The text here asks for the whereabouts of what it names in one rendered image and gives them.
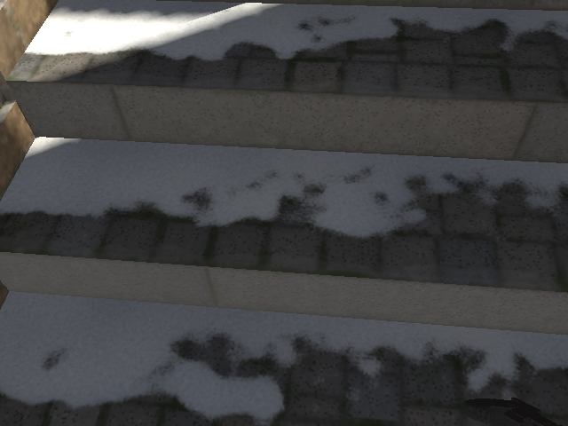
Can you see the right robot hand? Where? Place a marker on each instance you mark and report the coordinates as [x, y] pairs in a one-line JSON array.
[[500, 412]]

